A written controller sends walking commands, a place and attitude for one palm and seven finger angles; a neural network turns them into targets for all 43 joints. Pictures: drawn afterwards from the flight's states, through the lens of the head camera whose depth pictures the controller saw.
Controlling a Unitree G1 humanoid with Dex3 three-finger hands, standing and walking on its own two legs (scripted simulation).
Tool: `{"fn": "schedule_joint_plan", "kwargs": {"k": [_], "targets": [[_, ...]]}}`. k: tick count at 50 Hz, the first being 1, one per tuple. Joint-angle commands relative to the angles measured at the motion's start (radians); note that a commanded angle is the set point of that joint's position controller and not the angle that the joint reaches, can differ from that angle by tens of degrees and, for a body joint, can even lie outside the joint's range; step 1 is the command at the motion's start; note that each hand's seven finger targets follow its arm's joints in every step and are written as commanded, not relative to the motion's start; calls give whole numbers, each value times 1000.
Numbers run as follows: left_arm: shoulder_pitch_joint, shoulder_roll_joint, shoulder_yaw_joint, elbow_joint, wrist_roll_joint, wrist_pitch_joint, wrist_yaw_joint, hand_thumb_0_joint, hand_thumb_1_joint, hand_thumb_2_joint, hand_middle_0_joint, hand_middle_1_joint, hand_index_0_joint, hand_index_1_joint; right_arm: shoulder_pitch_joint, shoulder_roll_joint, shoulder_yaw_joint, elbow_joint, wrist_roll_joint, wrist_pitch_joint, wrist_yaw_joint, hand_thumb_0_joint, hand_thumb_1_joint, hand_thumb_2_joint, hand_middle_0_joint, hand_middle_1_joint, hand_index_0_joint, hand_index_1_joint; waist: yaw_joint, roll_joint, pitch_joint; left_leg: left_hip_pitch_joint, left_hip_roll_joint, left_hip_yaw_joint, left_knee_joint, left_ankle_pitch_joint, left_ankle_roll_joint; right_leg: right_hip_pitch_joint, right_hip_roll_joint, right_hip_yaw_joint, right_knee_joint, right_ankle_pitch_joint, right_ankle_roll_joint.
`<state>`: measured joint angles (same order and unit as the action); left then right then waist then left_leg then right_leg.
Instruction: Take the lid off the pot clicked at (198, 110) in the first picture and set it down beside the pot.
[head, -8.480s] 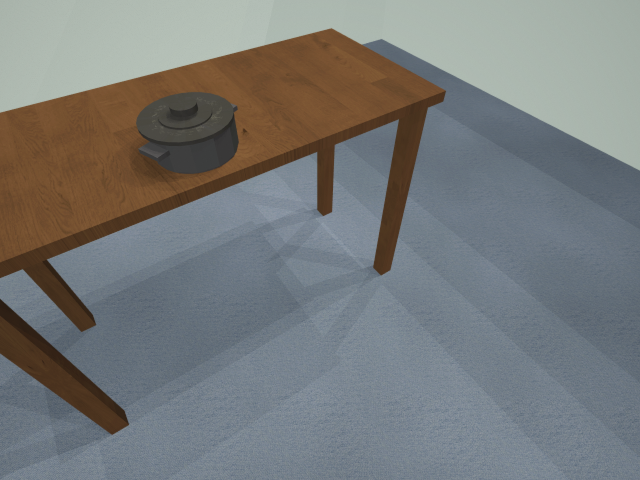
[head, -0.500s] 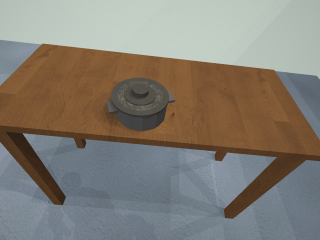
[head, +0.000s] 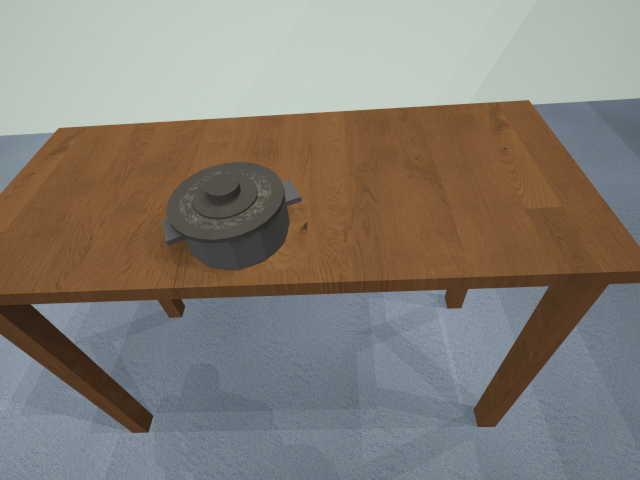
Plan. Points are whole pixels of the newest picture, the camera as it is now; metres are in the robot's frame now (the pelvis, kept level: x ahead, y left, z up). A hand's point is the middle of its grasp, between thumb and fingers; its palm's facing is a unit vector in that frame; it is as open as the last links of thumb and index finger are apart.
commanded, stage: look again from close up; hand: left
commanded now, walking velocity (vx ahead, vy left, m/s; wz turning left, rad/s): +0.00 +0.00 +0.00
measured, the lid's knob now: (223, 188) +0.51 +0.17 +0.10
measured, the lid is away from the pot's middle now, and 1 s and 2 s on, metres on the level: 0.00 0.00 0.00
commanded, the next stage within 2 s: lift the closed hand beside the body in 0.50 s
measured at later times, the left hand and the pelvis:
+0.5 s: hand out of the picture +0.00 +0.17 -0.17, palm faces +0.04 -0.98 -0.21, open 7.3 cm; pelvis +0.00 -0.01 +0.01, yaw +0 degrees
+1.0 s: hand out of the picture +0.09 +0.22 -0.01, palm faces +0.18 -0.96 -0.20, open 4.5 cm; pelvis -0.05 +0.04 +0.01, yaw +1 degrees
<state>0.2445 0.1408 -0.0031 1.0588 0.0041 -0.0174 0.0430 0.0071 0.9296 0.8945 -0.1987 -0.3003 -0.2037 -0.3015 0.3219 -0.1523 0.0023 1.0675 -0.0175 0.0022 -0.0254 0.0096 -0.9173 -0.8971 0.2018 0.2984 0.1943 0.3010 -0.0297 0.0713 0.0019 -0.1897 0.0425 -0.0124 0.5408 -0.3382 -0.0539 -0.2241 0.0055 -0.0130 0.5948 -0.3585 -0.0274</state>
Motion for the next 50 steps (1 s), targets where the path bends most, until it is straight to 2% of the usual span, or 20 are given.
{"fn": "schedule_joint_plan", "kwargs": {"k": [1,10,23,29,30,31,32,33,34,35,36,38,39,41,42,44,46,47,48,50], "targets": [[56,147,36,-39,0,-17,3,0,900,900,-200,-300,-200,-300,64,-57,-18,-20,4,-22,-6,0,-900,-900,200,300,200,300,11,-133,52,-10,25,-5,-74,195,49,-16,-110,104,-165,305,-34],[78,155,41,-28,3,-20,4,0,900,900,-200,-300,-200,-300,39,-66,-17,-1,6,-20,-8,0,-900,-900,200,300,200,300,18,-104,44,2,28,9,-77,226,38,29,-122,108,-176,426,-32],[88,146,36,-6,2,-14,-3,0,900,900,-200,-300,-200,-300,24,-76,-14,19,7,-27,-11,0,-900,-900,200,300,200,300,28,-56,33,22,43,-10,-106,268,44,33,-104,88,-180,344,-24],[89,134,33,1,4,-12,-3,0,900,900,-200,-300,-200,-300,20,-68,-15,28,8,-26,-11,0,-900,-900,200,300,200,300,31,-83,75,2,41,-16,-123,243,49,10,-101,85,-191,289,-20],[236,164,47,56,13,-37,33,0,900,900,-200,-300,-200,-300,-137,-112,-30,-48,18,-28,-2,0,-900,-900,200,300,200,300,108,-230,48,-114,25,43,155,127,28,83,-194,218,-222,932,64],[-471,473,161,-1176,-169,-213,75,0,900,900,-244,-348,-244,-348,-149,-270,-46,-330,32,-193,-21,0,-900,-900,200,300,200,300,28,53,-243,52,-57,-4,2,248,47,188,-145,161,-163,806,-7],[-53,219,-15,-997,-90,-120,106,0,900,900,-288,-396,-288,-396,-176,-150,-22,-314,66,-273,-57,0,-900,-900,200,300,200,300,71,140,-326,105,-42,57,-69,355,52,246,-108,119,-107,733,-39],[-17,178,-10,-979,-82,-49,120,0,900,900,-332,-444,-332,-444,-188,-180,-17,-272,67,-289,-68,0,-900,-900,200,300,200,300,76,140,-325,162,-34,31,-118,422,49,208,-68,52,-124,614,-27],[140,67,-52,-981,-78,24,118,0,900,900,-376,-492,-376,-492,-200,-161,-23,-296,75,-300,-66,0,-900,-900,200,300,200,300,70,87,-279,177,-22,0,-134,489,58,181,-52,-20,-139,520,-6],[170,73,-33,-954,-47,43,125,0,900,900,-420,-540,-420,-540,-217,-182,-22,-301,64,-321,-63,0,-900,-900,200,300,200,300,72,11,-212,158,-32,8,-116,537,66,151,-38,-55,-151,522,5],[356,-9,-44,-692,-13,76,120,0,900,900,-464,-588,-464,-588,-243,-172,-39,-288,48,-310,-56,0,-900,-900,200,300,200,300,59,-169,-59,71,-29,8,-101,508,73,83,-26,-84,-169,508,17],[362,23,-17,-651,13,69,77,0,900,900,-552,-684,-552,-684,-238,-192,-75,-346,27,-268,-13,0,-900,-900,200,300,200,300,43,-335,90,-46,-31,-10,-85,354,78,-46,-30,-94,-173,381,36],[403,59,20,-719,19,50,60,0,900,900,-596,-732,-596,-732,-275,-195,-83,-387,26,-254,-6,0,-900,-900,200,300,200,300,55,-344,104,-68,-35,4,-90,281,76,-60,-28,-85,-194,293,36],[559,131,95,-955,-6,9,42,0,900,900,-684,-828,-684,-828,-318,-177,-84,-488,37,-255,-1,0,-900,-900,200,300,200,300,111,-234,13,-42,-37,20,-117,223,66,23,-37,-74,-204,194,23],[523,162,96,-1130,-16,-15,34,0,900,900,-728,-876,-728,-876,-321,-178,-69,-545,38,-259,0,0,-900,-900,200,300,200,300,116,-139,-42,-24,-48,25,-130,202,61,54,-36,-60,-201,166,18],[375,190,89,-1338,-27,-46,33,0,900,900,-816,-972,-816,-972,-328,-165,-48,-602,36,-263,-13,0,-900,-900,200,300,200,300,89,-18,-37,4,-51,36,-142,159,63,39,-34,-40,-219,135,18],[257,174,79,-1261,-22,-40,41,0,900,900,-904,-1068,-904,-1068,-303,-166,-40,-611,30,-239,-28,0,-900,-900,200,300,200,300,33,-67,105,-41,-51,32,-135,45,64,-63,-25,-45,-261,46,27],[233,137,53,-1209,-25,-40,38,0,900,900,-948,-1116,-948,-1116,-295,-167,-37,-613,30,-224,-37,0,-900,-900,200,300,200,300,24,-92,167,-63,-56,34,-135,-15,67,-99,-18,-42,-278,-11,27],[206,141,57,-1219,-29,-47,36,0,900,900,-992,-1164,-992,-1164,-282,-171,-35,-624,34,-213,-42,0,-900,-900,200,300,200,300,20,-89,166,-51,-55,31,-141,-46,70,-99,-15,-41,-275,-32,24],[233,160,76,-1344,-32,-67,35,0,900,900,-1080,-1260,-1080,-1260,-270,-165,-32,-655,29,-212,-53,0,-900,-900,200,300,200,300,50,18,44,10,-55,29,-155,-23,70,-23,-14,-39,-247,13,13]]}}
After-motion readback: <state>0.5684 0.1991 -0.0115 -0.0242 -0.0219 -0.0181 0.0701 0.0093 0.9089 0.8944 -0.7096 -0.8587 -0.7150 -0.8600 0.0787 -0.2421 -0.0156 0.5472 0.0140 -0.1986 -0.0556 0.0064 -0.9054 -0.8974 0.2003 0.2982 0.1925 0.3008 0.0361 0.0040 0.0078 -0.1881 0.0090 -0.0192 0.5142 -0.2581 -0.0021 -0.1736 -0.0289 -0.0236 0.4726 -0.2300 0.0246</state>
